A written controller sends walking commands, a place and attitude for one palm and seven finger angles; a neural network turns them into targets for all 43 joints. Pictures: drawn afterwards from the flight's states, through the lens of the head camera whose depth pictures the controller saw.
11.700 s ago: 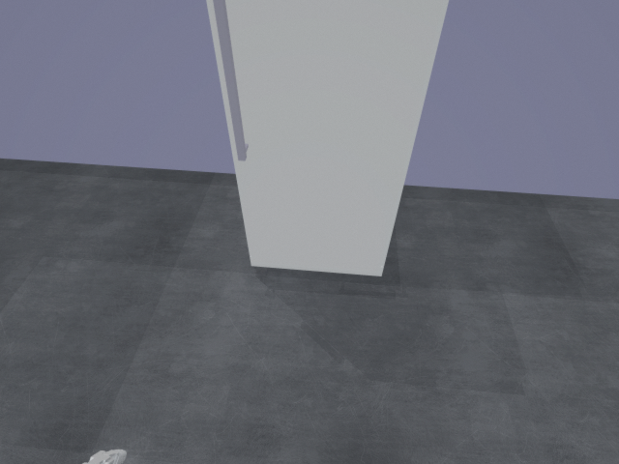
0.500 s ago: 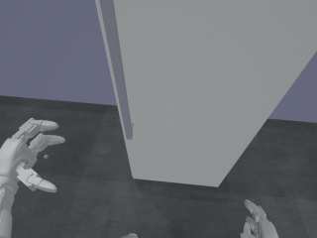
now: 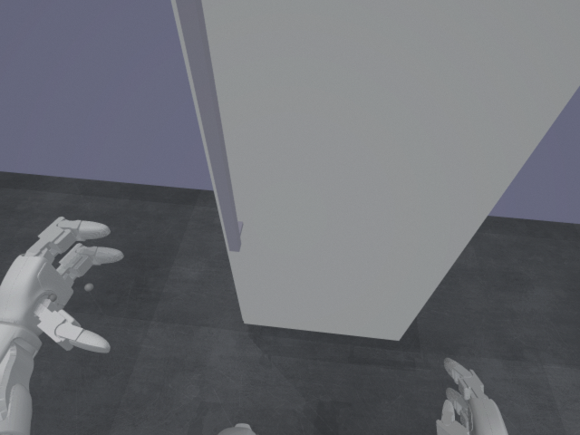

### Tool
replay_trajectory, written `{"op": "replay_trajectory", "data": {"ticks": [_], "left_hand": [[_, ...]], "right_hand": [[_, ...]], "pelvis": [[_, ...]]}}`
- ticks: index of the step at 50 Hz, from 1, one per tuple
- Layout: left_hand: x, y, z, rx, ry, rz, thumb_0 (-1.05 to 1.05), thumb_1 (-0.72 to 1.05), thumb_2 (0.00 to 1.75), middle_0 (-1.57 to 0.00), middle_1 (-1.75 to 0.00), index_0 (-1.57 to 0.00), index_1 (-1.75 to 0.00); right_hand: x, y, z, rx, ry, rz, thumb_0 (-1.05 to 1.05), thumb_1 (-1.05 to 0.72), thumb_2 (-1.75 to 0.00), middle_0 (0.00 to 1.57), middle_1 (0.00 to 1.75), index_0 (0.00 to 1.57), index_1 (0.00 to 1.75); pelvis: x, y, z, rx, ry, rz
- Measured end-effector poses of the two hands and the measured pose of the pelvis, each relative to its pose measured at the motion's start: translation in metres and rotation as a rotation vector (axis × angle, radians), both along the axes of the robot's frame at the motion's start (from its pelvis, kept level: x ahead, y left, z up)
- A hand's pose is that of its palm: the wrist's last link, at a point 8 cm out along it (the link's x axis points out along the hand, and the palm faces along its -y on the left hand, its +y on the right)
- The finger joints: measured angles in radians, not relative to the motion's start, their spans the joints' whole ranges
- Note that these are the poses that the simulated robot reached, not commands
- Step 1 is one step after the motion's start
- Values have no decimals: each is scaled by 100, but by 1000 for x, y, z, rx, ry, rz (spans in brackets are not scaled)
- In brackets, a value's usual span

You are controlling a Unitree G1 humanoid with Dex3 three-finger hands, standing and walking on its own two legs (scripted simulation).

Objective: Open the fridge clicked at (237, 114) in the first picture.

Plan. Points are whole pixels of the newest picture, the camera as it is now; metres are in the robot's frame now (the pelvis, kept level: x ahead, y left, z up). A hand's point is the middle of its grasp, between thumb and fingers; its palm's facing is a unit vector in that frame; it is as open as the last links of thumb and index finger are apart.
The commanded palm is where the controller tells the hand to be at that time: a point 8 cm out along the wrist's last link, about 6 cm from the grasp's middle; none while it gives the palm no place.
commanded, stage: move the hooked fingers beside the handle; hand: left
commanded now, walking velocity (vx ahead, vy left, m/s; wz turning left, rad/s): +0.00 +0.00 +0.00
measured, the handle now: (220, 141) +0.49 +0.14 +0.14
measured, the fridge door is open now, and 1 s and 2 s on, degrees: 0 0 0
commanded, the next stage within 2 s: none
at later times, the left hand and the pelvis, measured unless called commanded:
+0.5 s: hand (126, 255) +0.32 +0.24 +0.08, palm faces -0.03 -1.00 -0.03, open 13.9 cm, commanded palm +0.30 +0.29 +0.08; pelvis +0.01 +0.00 +0.00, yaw -1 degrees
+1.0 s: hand (152, 225) +0.38 +0.23 +0.07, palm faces -0.04 -1.00 -0.01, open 13.9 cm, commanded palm +0.35 +0.28 +0.08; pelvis +0.00 +0.00 +0.00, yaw -1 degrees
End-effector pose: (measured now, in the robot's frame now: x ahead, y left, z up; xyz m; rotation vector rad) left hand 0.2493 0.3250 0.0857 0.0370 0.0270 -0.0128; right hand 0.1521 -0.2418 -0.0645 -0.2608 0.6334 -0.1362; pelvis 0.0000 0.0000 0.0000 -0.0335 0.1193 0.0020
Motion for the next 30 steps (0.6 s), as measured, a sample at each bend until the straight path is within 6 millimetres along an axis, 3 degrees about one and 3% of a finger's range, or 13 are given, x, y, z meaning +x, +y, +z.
{"op": "replay_trajectory", "data": {"ticks": [5, 16, 30], "left_hand": [[7, -5, -4, -10, -4, -10, -1, -50, 30, -30, -120, -30, -120], [46, -31, -2, -8, -16, -63, -1, -50, 30, -30, -120, -30, -120], [55, -28, -5, -10, -17, -19, -1, -50, 30, -30, -120, -30, -120]], "right_hand": [[0, 0, -2, -12, 11, 6, 1, -91, -90, 20, 30, 20, 30], [-11, 1, -6, -2, 47, -35, 1, -91, -90, 20, 30, 20, 30], [-21, -7, -14, -7, 130, -54, 1, -91, -90, 20, 30, 20, 30]], "pelvis": [[-2, 1, -1, -2, 1, 6], [1, 4, -1, 7, 14, -7], [7, 2, 0, 7, 26, -6]]}}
